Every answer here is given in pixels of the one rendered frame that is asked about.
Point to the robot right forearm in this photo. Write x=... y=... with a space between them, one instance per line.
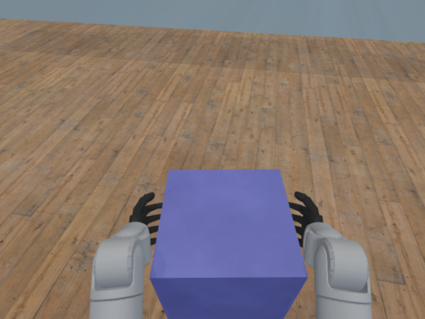
x=341 y=273

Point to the robot right hand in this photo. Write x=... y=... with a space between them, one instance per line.
x=309 y=211

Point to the robot left hand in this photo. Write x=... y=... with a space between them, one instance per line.
x=141 y=210

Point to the robot left forearm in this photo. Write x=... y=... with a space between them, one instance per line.
x=118 y=274

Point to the carton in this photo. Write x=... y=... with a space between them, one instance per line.
x=226 y=246

